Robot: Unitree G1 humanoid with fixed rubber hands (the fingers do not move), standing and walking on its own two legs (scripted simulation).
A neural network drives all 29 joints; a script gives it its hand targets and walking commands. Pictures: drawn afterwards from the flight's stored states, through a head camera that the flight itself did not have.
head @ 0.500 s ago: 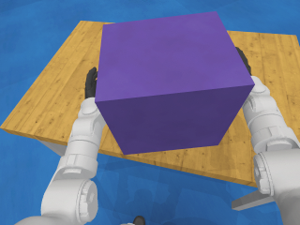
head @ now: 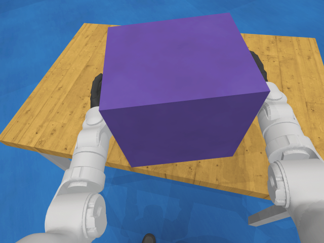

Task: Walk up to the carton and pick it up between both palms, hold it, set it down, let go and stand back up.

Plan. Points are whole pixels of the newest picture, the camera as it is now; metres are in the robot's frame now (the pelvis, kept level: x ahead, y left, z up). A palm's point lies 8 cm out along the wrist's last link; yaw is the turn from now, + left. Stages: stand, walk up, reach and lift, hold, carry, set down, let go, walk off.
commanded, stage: reach and lift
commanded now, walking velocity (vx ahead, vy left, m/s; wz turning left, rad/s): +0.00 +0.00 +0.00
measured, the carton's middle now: (175, 97) +0.45 +0.06 +0.06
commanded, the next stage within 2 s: none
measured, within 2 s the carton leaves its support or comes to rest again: leaves its support in 0.60 s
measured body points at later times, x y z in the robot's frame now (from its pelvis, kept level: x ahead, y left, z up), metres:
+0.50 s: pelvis +0.02 +0.01 +0.01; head +0.06 +0.00 +0.46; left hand +0.38 +0.24 +0.08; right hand +0.50 -0.12 +0.11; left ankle +0.03 +0.15 -0.73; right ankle +0.03 -0.06 -0.73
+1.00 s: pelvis +0.01 +0.01 +0.01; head +0.05 +0.01 +0.46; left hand +0.37 +0.25 +0.09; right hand +0.49 -0.11 +0.12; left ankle +0.03 +0.15 -0.73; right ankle +0.03 -0.06 -0.73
